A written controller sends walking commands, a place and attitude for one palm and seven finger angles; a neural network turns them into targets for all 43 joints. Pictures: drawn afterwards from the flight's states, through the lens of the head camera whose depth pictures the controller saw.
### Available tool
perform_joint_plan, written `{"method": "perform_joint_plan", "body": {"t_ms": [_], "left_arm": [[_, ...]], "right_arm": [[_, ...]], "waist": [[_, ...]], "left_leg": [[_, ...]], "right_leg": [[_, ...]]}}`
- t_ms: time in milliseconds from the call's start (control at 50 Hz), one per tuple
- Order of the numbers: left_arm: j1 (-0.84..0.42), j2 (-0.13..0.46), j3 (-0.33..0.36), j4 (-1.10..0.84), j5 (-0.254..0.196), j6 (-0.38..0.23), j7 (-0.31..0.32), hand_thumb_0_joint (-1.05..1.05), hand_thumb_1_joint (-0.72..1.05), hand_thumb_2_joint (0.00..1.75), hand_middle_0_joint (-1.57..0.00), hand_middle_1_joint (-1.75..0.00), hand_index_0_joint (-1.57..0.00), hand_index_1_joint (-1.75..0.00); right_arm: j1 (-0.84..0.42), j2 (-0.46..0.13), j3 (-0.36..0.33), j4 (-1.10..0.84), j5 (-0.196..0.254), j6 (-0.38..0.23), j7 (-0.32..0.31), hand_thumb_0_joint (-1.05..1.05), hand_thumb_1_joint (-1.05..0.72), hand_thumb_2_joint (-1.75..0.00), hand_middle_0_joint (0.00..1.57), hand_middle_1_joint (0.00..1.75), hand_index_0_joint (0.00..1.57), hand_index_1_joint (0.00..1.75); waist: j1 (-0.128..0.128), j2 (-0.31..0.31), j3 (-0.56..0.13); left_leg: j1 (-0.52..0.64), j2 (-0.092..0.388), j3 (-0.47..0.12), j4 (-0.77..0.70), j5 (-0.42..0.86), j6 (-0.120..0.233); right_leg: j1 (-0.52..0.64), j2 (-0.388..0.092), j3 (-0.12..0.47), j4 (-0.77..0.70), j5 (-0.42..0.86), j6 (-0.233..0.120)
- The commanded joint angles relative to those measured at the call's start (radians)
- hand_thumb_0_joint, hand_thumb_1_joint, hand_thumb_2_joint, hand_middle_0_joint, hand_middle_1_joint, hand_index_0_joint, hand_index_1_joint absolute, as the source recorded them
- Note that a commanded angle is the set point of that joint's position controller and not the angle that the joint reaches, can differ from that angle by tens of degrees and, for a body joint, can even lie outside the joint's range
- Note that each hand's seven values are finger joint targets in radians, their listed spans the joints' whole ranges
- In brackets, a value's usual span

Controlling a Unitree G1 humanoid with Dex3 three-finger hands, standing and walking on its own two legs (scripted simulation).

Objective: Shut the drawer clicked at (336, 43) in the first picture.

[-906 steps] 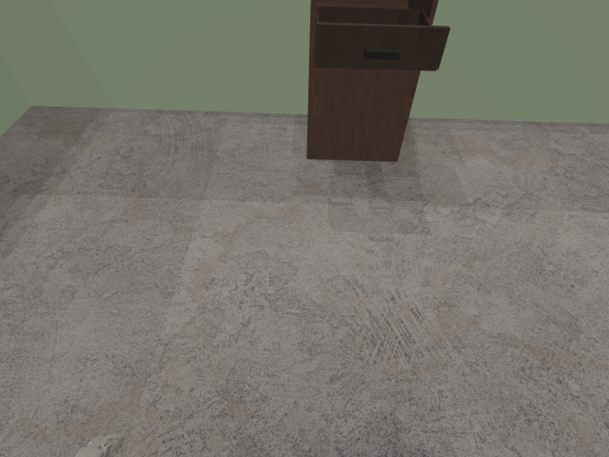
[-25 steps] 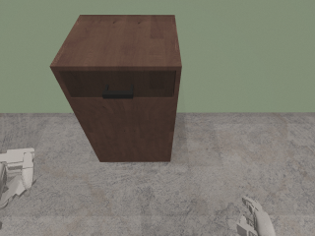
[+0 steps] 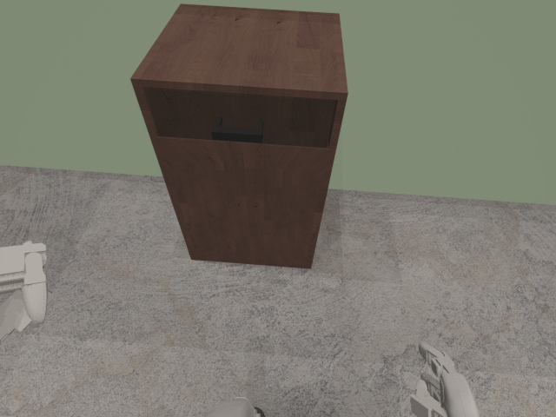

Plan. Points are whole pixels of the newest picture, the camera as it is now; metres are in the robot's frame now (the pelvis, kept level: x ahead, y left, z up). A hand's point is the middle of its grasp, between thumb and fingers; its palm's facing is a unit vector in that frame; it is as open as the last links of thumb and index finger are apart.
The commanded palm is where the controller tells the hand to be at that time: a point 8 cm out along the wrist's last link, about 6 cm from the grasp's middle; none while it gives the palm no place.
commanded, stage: step back with the hand held close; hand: left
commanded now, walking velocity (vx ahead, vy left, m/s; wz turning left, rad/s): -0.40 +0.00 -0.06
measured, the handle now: (238, 128) +0.73 +0.15 -0.04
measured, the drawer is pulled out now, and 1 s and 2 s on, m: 0.00 0.00 0.00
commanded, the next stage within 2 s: stop stepping back and stand still in 0.38 s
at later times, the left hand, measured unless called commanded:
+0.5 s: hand (21, 367) +0.13 +0.22 +0.19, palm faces +0.22 -0.87 -0.44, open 3.2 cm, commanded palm +0.06 +0.27 +0.19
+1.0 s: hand out of the picture +0.05 +0.19 +0.18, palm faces +0.23 -0.87 -0.44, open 3.3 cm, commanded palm -0.01 +0.26 +0.19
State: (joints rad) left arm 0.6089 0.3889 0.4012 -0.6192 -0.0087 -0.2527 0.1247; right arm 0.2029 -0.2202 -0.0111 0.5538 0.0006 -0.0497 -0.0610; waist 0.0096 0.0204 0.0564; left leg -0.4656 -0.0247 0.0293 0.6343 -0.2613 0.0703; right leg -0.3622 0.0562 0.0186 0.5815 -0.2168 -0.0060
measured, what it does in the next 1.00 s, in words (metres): walks backwards: right foot, then left foot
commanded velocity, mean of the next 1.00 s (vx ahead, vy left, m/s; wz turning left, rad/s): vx -0.11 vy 0.03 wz -0.02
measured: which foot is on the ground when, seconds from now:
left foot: down 0.00-0.58, up 0.60-0.72, down 0.74-1.00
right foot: down 0.00-0.16, up 0.18-0.52, down 0.54-1.00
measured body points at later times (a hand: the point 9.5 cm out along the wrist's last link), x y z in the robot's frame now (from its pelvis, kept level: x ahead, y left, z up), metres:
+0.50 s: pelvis -0.10 +0.00 +0.01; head -0.03 +0.04 +0.46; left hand +0.11 +0.27 +0.21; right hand +0.08 -0.22 -0.06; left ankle +0.06 +0.09 -0.72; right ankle -0.27 -0.11 -0.70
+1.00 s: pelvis -0.16 -0.01 +0.01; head -0.17 +0.00 +0.46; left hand +0.03 +0.24 +0.20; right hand -0.04 -0.27 -0.08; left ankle -0.09 +0.09 -0.70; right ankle -0.24 -0.10 -0.72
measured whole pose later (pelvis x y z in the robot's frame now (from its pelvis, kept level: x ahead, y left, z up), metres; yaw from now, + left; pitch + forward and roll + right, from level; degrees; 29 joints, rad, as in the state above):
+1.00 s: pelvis -0.16 -0.01 +0.01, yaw -5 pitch +0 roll +0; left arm 0.63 0.39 0.34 -0.59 -0.03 -0.22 0.12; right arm 0.26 -0.21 -0.01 0.62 0.02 -0.09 -0.04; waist -0.04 -0.02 -0.03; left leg -0.45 -0.02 0.01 0.75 -0.29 0.01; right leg -0.13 0.03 -0.03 0.54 -0.40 -0.04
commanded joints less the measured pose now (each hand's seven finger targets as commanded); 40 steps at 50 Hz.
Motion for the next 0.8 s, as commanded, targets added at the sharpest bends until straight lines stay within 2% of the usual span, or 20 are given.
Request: {"method": "perform_joint_plan", "body": {"t_ms": [0,40,80,100,120,140,160,200,240,280,380,460,500,540,560,580,640,700,760,780], "left_arm": [[-0.051,0.157,0.080,-0.170,-0.030,-0.064,0.038,0.00,0.90,0.90,-1.40,-1.60,-1.40,-1.60],[-0.057,0.162,0.080,-0.147,-0.028,-0.061,0.046,0.00,0.90,0.90,-1.40,-1.60,-1.40,-1.60],[-0.051,0.174,0.090,-0.154,-0.027,-0.063,0.051,0.00,0.90,0.90,-1.40,-1.60,-1.40,-1.60],[-0.046,0.172,0.091,-0.176,-0.029,-0.069,0.050,0.00,0.90,0.90,-1.40,-1.60,-1.40,-1.60],[-0.041,0.180,0.110,-0.199,-0.022,-0.080,0.052,0.00,0.90,0.90,-1.40,-1.60,-1.40,-1.60],[-0.055,0.193,0.129,-0.225,-0.005,-0.086,0.052,0.00,0.90,0.90,-1.40,-1.60,-1.40,-1.60],[-0.051,0.227,0.157,-0.230,0.005,-0.090,0.045,0.00,0.90,0.90,-1.40,-1.60,-1.40,-1.60],[-0.050,0.205,0.159,-0.259,0.003,-0.092,0.043,0.00,0.90,0.90,-1.40,-1.60,-1.40,-1.60],[-0.015,0.175,0.133,-0.287,-0.018,-0.082,0.046,0.00,0.90,0.90,-1.40,-1.60,-1.40,-1.60],[0.037,0.158,0.108,-0.278,-0.031,-0.077,0.045,0.00,0.90,0.90,-1.40,-1.60,-1.40,-1.60],[0.028,0.146,0.072,-0.250,-0.054,-0.082,0.028,0.00,0.90,0.90,-1.40,-1.60,-1.40,-1.60],[0.051,0.224,0.133,-0.282,-0.067,-0.101,0.007,0.00,0.90,0.90,-1.40,-1.60,-1.40,-1.60],[0.079,0.246,0.155,-0.292,-0.080,-0.103,-0.005,0.00,0.90,0.90,-1.40,-1.60,-1.40,-1.60],[0.119,0.302,0.227,-0.281,-0.104,-0.084,0.012,0.00,0.90,0.90,-1.40,-1.60,-1.40,-1.60],[0.100,0.327,0.262,-0.288,-0.112,-0.071,0.027,0.00,0.90,0.90,-1.40,-1.60,-1.40,-1.60],[0.133,0.232,0.189,-0.243,-0.112,-0.057,0.018,0.00,0.90,0.90,-1.40,-1.60,-1.40,-1.60],[0.105,0.204,0.175,-0.149,-0.081,-0.014,0.027,0.00,0.90,0.90,-1.40,-1.60,-1.40,-1.60],[-0.024,0.147,0.083,-0.019,-0.059,-0.004,0.037,0.00,0.90,0.90,-1.40,-1.60,-1.40,-1.60],[-0.115,0.144,0.044,0.029,-0.037,-0.009,0.040,0.00,0.90,0.90,-1.40,-1.60,-1.40,-1.60],[-0.131,0.165,0.049,-0.034,-0.035,-0.015,0.037,0.00,0.90,0.90,-1.40,-1.60,-1.40,-1.60]], "right_arm": [[-0.054,-0.105,-0.067,-0.118,-0.010,-0.037,0.001,0.00,-0.90,-0.90,0.20,0.30,0.20,0.30],[-0.066,-0.099,-0.066,-0.109,-0.007,-0.027,0.001,0.00,-0.90,-0.90,0.20,0.30,0.20,0.30],[-0.075,-0.104,-0.061,-0.104,-0.004,-0.024,-0.008,0.00,-0.90,-0.90,0.20,0.30,0.20,0.30],[-0.091,-0.118,-0.056,-0.115,-0.005,-0.025,-0.015,0.00,-0.90,-0.90,0.20,0.30,0.20,0.30],[-0.103,-0.137,-0.055,-0.123,-0.006,-0.038,-0.022,0.00,-0.90,-0.90,0.20,0.30,0.20,0.30],[-0.103,-0.133,-0.057,-0.128,-0.012,-0.058,-0.024,0.00,-0.90,-0.90,0.20,0.30,0.20,0.30],[-0.101,-0.119,-0.061,-0.120,-0.021,-0.077,-0.021,0.00,-0.90,-0.90,0.20,0.30,0.20,0.30],[-0.087,-0.122,-0.073,-0.122,-0.027,-0.094,-0.004,0.00,-0.90,-0.90,0.20,0.30,0.20,0.30],[-0.079,-0.121,-0.077,-0.107,-0.025,-0.107,0.007,0.00,-0.90,-0.90,0.20,0.30,0.20,0.30],[-0.071,-0.113,-0.070,-0.091,-0.024,-0.118,0.015,0.00,-0.90,-0.90,0.20,0.30,0.20,0.30],[-0.033,-0.104,-0.051,-0.021,-0.040,-0.144,0.016,0.00,-0.90,-0.90,0.20,0.30,0.20,0.30],[-0.020,-0.094,-0.053,-0.022,-0.055,-0.113,0.024,0.00,-0.90,-0.90,0.20,0.30,0.20,0.30],[-0.047,-0.088,-0.043,-0.058,-0.031,-0.088,0.024,0.00,-0.90,-0.90,0.20,0.30,0.20,0.30],[-0.100,-0.084,-0.026,-0.095,-0.019,-0.059,0.014,0.00,-0.90,-0.90,0.20,0.30,0.20,0.30],[-0.111,-0.090,-0.024,-0.094,-0.024,-0.060,0.014,0.00,-0.90,-0.90,0.20,0.30,0.20,0.30],[-0.102,-0.083,-0.036,-0.089,-0.001,-0.053,0.009,0.00,-0.90,-0.90,0.20,0.30,0.20,0.30],[-0.117,-0.067,-0.021,-0.098,0.021,-0.039,0.000,0.00,-0.90,-0.90,0.20,0.30,0.20,0.30],[-0.073,-0.112,-0.028,-0.057,0.024,-0.073,-0.023,0.00,-0.90,-0.90,0.20,0.30,0.20,0.30],[-0.044,-0.141,-0.037,-0.062,0.024,-0.085,-0.032,0.00,-0.90,-0.90,0.20,0.30,0.20,0.30],[-0.026,-0.122,-0.028,-0.065,0.021,-0.082,-0.028,0.00,-0.90,-0.90,0.20,0.30,0.20,0.30]], "waist": [[-0.043,-0.202,-0.125],[-0.048,-0.194,-0.128],[-0.047,-0.100,-0.089],[-0.041,0.022,-0.066],[-0.035,0.181,-0.071],[-0.022,0.272,-0.111],[-0.024,0.313,-0.173],[-0.024,0.194,-0.164],[-0.013,0.123,-0.184],[-0.009,0.119,-0.223],[-0.017,0.252,-0.289],[0.000,0.238,-0.395],[0.000,0.135,-0.347],[0.003,-0.078,-0.271],[0.004,-0.069,-0.287],[0.009,-0.202,-0.201],[-0.020,-0.127,-0.112],[-0.041,-0.052,-0.052],[-0.027,-0.022,-0.116],[-0.034,0.048,-0.161]], "left_leg": [[0.152,0.010,-0.060,0.163,-0.107,-0.060],[0.187,0.011,-0.051,0.165,-0.089,-0.056],[0.200,0.043,-0.093,-0.052,-0.090,-0.040],[0.120,0.094,-0.172,-0.214,-0.134,-0.013],[-0.047,0.210,-0.310,-0.375,-0.174,0.038],[-0.158,0.309,-0.408,-0.430,-0.163,0.086],[-0.218,0.372,-0.463,-0.520,-0.317,0.111],[-0.226,0.394,-0.450,-0.501,-0.353,0.136],[-0.012,0.334,-0.332,-0.426,-0.175,0.107],[0.137,0.297,-0.293,-0.411,-0.096,0.077],[0.402,0.240,-0.222,-0.473,0.065,-0.010],[0.532,0.206,-0.121,-0.355,0.456,-0.073],[0.536,0.118,-0.024,-0.232,0.221,-0.066],[0.401,0.041,0.020,0.016,0.017,-0.083],[0.366,0.030,0.011,0.113,-0.019,-0.090],[0.219,0.014,-0.019,0.216,-0.003,-0.083],[0.006,0.063,-0.006,0.095,0.033,-0.056],[0.270,0.045,0.007,-0.150,0.141,-0.024],[0.413,0.135,-0.128,-0.117,0.522,0.061],[0.431,0.165,-0.219,-0.155,0.580,0.098]], "right_leg": [[-0.140,-0.299,0.344,-0.342,-0.164,-0.126],[-0.158,-0.289,0.269,-0.329,-0.108,-0.112],[-0.172,-0.207,0.175,-0.253,-0.124,-0.063],[-0.125,-0.114,0.116,-0.158,-0.159,-0.026],[0.028,-0.016,0.042,0.046,-0.090,0.012],[0.147,0.035,0.018,0.246,-0.059,0.026],[0.198,0.052,0.049,0.462,-0.176,0.027],[0.160,0.046,0.091,0.620,-0.192,0.023],[0.030,0.029,0.053,0.529,-0.223,0.026],[-0.008,0.019,0.003,0.393,-0.281,0.026],[0.018,0.047,-0.066,0.010,-0.364,0.003],[0.122,0.046,-0.080,-0.289,-0.155,-0.015],[0.094,-0.031,-0.049,-0.411,-0.013,-0.006],[-0.044,-0.227,0.064,-0.428,-0.038,-0.061],[-0.084,-0.313,0.101,-0.421,-0.106,-0.106],[-0.011,-0.309,0.117,-0.361,0.038,-0.119],[0.180,-0.303,0.088,-0.232,0.381,-0.110],[0.061,-0.213,-0.001,-0.130,0.328,-0.011],[0.014,-0.105,-0.028,0.045,0.443,0.095],[0.001,-0.085,-0.038,0.131,0.291,0.090]]}}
